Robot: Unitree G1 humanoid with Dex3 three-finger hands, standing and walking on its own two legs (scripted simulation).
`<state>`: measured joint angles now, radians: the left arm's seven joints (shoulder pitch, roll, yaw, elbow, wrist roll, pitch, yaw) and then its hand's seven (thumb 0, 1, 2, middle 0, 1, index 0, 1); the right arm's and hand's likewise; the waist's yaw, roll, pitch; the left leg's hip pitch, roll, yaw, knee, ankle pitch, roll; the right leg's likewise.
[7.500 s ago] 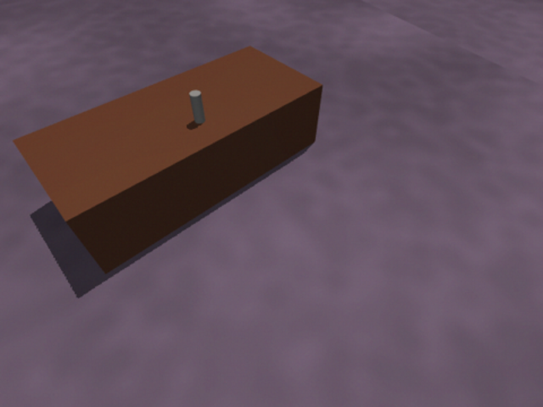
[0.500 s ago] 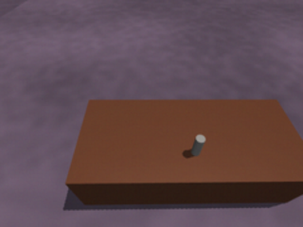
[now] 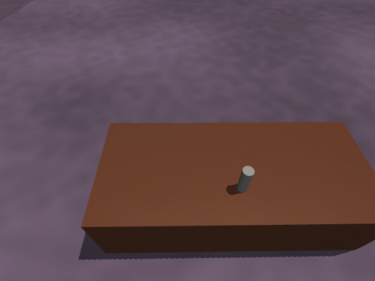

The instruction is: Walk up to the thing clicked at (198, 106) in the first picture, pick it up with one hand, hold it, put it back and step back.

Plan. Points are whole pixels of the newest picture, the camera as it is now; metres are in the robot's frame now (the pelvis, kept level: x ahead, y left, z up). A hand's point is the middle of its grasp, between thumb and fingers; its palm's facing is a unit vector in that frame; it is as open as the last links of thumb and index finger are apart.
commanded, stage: go down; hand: right
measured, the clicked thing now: (245, 179) +0.55 -0.24 -0.36
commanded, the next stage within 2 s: none
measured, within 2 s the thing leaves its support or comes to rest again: neither
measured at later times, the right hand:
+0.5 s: hand out of the picture +0.15 -0.26 -0.16, palm faces +0.03 +0.95 -0.31, open 16.2 cm
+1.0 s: hand (303, 274) +0.17 -0.27 -0.15, palm faces +0.06 +0.94 -0.32, open 17.5 cm
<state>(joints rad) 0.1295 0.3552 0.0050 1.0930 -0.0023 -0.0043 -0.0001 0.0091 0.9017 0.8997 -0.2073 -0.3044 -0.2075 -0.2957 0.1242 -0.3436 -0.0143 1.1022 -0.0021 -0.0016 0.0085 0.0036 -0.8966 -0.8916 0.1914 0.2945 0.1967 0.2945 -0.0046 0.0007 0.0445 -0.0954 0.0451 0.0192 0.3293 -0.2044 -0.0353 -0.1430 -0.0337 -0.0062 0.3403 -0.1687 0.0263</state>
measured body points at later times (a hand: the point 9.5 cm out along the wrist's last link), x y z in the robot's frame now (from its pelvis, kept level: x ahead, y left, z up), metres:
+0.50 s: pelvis +0.00 +0.00 -0.02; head +0.05 +0.00 +0.43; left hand +0.13 +0.25 -0.13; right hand +0.14 -0.31 -0.13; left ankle -0.02 +0.14 -0.75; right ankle +0.01 -0.14 -0.75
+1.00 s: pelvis +0.02 +0.00 -0.05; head +0.07 -0.01 +0.40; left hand +0.18 +0.25 -0.14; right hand +0.17 -0.32 -0.13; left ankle -0.02 +0.14 -0.75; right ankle +0.01 -0.14 -0.75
